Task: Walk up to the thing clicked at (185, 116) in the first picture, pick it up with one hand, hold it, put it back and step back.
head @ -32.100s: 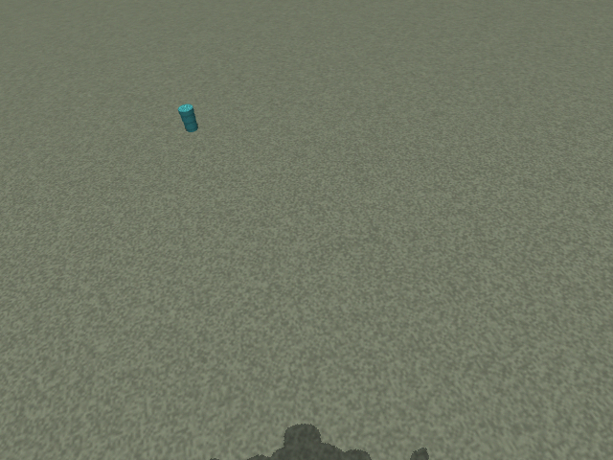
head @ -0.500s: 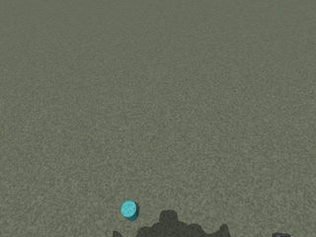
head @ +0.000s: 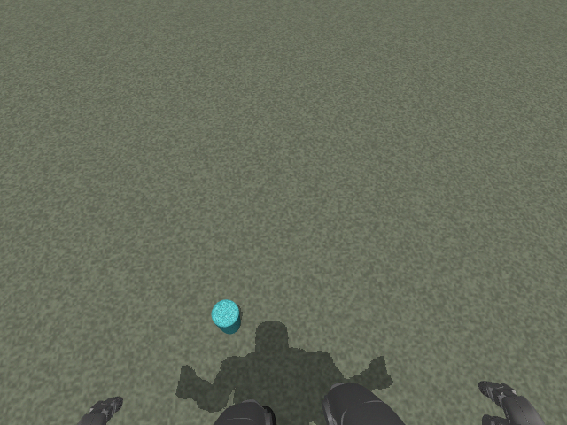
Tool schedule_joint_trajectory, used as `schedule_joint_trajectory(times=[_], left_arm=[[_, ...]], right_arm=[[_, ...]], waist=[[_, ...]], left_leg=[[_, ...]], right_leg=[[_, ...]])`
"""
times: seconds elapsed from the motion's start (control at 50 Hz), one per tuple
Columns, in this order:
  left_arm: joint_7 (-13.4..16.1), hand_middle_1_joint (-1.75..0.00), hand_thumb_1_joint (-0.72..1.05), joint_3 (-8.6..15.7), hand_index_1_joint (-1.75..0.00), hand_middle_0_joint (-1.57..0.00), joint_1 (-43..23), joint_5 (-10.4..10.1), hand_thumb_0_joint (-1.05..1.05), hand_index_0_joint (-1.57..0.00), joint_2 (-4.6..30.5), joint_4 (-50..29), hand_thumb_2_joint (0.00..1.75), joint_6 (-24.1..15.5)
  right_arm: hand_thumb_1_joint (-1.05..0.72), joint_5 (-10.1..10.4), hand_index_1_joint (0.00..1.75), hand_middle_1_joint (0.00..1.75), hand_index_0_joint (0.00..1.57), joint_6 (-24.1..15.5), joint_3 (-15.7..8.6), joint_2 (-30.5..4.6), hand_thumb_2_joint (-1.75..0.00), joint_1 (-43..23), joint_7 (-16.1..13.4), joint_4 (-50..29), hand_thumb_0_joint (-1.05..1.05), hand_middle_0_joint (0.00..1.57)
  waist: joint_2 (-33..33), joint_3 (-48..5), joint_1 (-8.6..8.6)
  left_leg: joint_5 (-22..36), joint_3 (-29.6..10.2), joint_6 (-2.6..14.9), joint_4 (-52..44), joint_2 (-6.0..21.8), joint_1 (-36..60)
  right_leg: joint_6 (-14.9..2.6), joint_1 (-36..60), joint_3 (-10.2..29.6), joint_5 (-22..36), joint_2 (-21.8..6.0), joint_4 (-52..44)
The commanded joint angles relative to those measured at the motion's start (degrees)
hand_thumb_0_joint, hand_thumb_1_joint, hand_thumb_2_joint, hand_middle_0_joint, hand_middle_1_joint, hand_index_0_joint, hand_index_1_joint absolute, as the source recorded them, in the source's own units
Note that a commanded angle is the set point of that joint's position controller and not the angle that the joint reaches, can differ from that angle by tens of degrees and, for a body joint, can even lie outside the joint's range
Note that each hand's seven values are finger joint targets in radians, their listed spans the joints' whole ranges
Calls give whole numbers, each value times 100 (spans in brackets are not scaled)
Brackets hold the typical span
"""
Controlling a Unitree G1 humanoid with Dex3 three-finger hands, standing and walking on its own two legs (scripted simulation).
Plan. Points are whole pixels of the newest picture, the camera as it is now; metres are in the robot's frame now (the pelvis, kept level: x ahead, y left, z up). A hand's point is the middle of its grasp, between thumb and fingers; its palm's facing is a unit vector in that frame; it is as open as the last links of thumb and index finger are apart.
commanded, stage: step back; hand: left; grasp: from the side
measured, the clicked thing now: (228, 318) +0.43 +0.18 -0.69
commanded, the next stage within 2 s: none
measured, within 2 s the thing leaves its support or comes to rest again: neither
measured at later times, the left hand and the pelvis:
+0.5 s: hand out of the picture +0.00 +0.26 -0.15, palm faces +0.04 -0.92 -0.38, open 7.4 cm; pelvis -0.12 -0.01 -0.01, yaw +3 degrees
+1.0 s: hand out of the picture -0.22 +0.22 -0.15, palm faces -0.01 -0.92 -0.40, open 7.4 cm; pelvis -0.29 -0.05 -0.01, yaw -1 degrees
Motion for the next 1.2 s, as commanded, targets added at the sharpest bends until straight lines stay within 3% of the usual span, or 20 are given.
schedule_joint_trajectory(times=[0.0, 0.12, 0.14, 0.16, 0.18, 0.26, 0.38, 0.46, 0.5, 0.52, 0.58, 0.72, 0.82, 0.86, 0.88, 0.9, 0.92, 0.98, 1.1, 1.18], left_arm=[[53, -30, 90, 318, -30, -20, 321, 54, 0, -20, 972, -492, 90, -142], [-30, -30, 90, 396, -30, -20, 1138, 142, 0, -20, 942, -249, 90, -247], [-27, -30, 90, 474, -30, -20, 1042, 220, 0, -20, 1275, -378, 90, -290], [-54, -30, 90, 583, -30, -20, 705, 132, 0, -20, 1782, -519, 90, -268], [-36, -30, 90, 583, -30, -20, 384, 214, 0, -20, 1890, -792, 90, -306], [53, -30, 90, 442, -30, -20, -218, 156, 0, -20, 1212, -1000, 90, -324], [80, -30, 90, 408, -30, -20, 467, 188, 0, -20, 1239, -1055, 90, -234], [9, -30, 90, 353, -30, -20, 220, 66, 0, -20, 1265, -1211, 90, -119], [11, -30, 90, 280, -30, -20, 160, 2, 0, -20, 963, -1340, 90, -121], [93, -30, 90, 413, -30, -20, -212, 92, 0, -20, 1161, -1253, 90, -113], [77, -30, 90, 400, -30, -20, 332, -47, 0, -20, 1037, -978, 90, -81], [-6, -30, 90, 414, -30, -20, 456, 46, 0, -20, 1019, -953, 90, -134], [-66, -30, 90, 404, -30, -20, 1090, 64, 0, -20, 939, -606, 90, -191], [-64, -30, 90, 439, -30, -20, 1578, 151, 0, -20, 1037, -354, 90, -230], [-75, -30, 90, 559, -30, -20, 1411, 255, 0, -20, 1442, -473, 90, -268], [-79, -30, 90, 705, -30, -20, 921, 208, 0, -20, 2162, -703, 90, -225], [-46, -30, 90, 684, -30, -20, 515, 221, 0, -20, 2212, -929, 90, -263], [17, -30, 90, 502, -30, -20, -148, 225, 0, -20, 1437, -1010, 90, -291], [115, -30, 90, 475, -30, -20, 526, 231, 0, -20, 1373, -1067, 90, -232], [69, -30, 90, 366, -30, -20, 185, 86, 0, -20, 1302, -1180, 90, -93]], right_arm=[[-90, -6, 30, 30, 20, -105, -475, -1701, -90, 209, -99, -466, 0, 20], [-90, 86, 30, 30, 20, -23, -377, -1614, -90, -212, -40, -496, 0, 20], [-90, 130, 30, 30, 20, -30, -317, -1438, -90, -175, -25, -549, 0, 20], [-90, 155, 30, 30, 20, -24, -309, -1286, -90, -391, -41, -588, 0, 20], [-90, 106, 30, 30, 20, 12, -377, -1445, -90, -359, -69, -510, 0, 20], [-90, 178, 30, 30, 20, -41, -290, -1382, -90, 362, -57, -283, 0, 20], [-90, 87, 30, 30, 20, -82, -262, -1301, -90, 200, -63, -483, 0, 20], [-90, 8, 30, 30, 20, -165, -355, -1353, -90, 837, -30, -239, 0, 20], [-90, -55, 30, 30, 20, -179, -557, -2349, -90, 402, 31, -457, 0, 20], [-90, -65, 30, 30, 20, -183, -598, -2494, -90, 382, 32, -504, 0, 20], [-90, -71, 30, 30, 20, -204, -379, -1792, -90, -164, -74, -545, 0, 20], [-90, -50, 30, 30, 20, -171, -410, -1696, -90, 244, -107, -655, 0, 20], [-90, -30, 30, 30, 20, -50, -477, -1931, -90, 7, -63, -756, 0, 20], [-90, 55, 30, 30, 20, 25, -429, -1793, -90, -213, -39, -776, 0, 20], [-90, 82, 30, 30, 20, 32, -343, -1477, -90, -89, -23, -838, 0, 20], [-90, 129, 30, 30, 20, 26, -343, -1343, -90, -442, -110, -932, 0, 20], [-90, 101, 30, 30, 20, 46, -432, -1569, -90, -387, -146, -874, 0, 20], [-90, 162, 30, 30, 20, -14, -360, -1452, -90, 206, -104, -524, 0, 20], [-90, 48, 30, 30, 20, -79, -290, -1321, -90, 164, -106, -592, 0, 20], [-90, -6, 30, 30, 20, -130, -369, -1303, -90, 900, -59, -254, 0, 20]], waist=[[951, -1578, -98], [660, -1629, 274], [-202, -1520, 224], [-1315, -1097, 354], [-1208, -847, 361], [-447, -1055, -18], [-750, -1361, 425], [-419, -1620, 44], [1641, -1579, 44], [1616, -1384, -285], [846, -1185, 254], [1053, -1321, -96], [1469, -1742, 126], [1187, -1706, 365], [47, -1422, 257], [-1544, -1136, 533], [-1357, -770, 420], [-521, -818, -31], [-888, -1246, 436], [-474, -1622, 67]], left_leg=[[2837, -1887, 995, -707, 1782, 1585], [1092, -1388, 261, -242, 1277, -12], [225, -1010, -79, 387, 748, -775], [-1361, -381, -392, 1603, -345, -1019], [-2095, -965, -474, 2880, -370, -826], [-1249, -1146, -454, 3491, -594, -959], [-1474, -635, -507, 1251, -136, -783], [506, -306, -361, -1014, 4, 522], [2010, -2940, 715, -1351, 2032, 759], [2132, -3593, 1357, -1531, 2512, 25], [2867, -1956, 830, -925, 1668, 489], [2546, -1648, 1102, -691, 1603, 1146], [1661, -1509, 725, -458, 1451, 657], [738, -1311, 267, -69, 1172, -245], [-369, -1066, -124, 713, 481, -1384], [-1881, -749, -411, 2238, -442, -1412], [-1986, -1349, -490, 3214, -171, -1092], [-1184, -1233, -412, 3556, -537, -1049], [-1573, -762, -518, 1777, -155, -1090], [321, -155, -341, -1114, -99, 349]], right_leg=[[-26, -268, -206, -26, -233, -583], [-367, 1472, -429, 1615, -525, -3160], [-681, 1566, 791, 1722, -1281, -3446], [-1640, 762, 2053, 2138, -2390, -3936], [-2076, 28, 2592, 2497, -2891, -4024], [-1309, 713, 539, 3750, -1744, -3345], [-1297, 1844, 416, 4211, -1813, -2818], [-808, 1148, 166, 3376, -1490, -2080], [-195, -401, -699, 219, 22, -733], [-140, -241, 52, -957, 105, 544], [-232, -793, 443, -201, 146, 1607], [177, -597, -46, -175, -43, 336], [-58, 737, -712, 632, -308, -2267], [-261, 1495, -615, 1411, -420, -3257], [-558, 1632, 963, 856, -1285, -3551], [-1554, 286, 2354, 1008, -2616, -4115], [-1863, -596, 2728, 1151, -2990, -4278], [-1141, -47, 599, 2680, -1732, -3336], [-1293, 1599, 591, 3928, -1947, -2837], [-840, 1310, 150, 3535, -1563, -1863]])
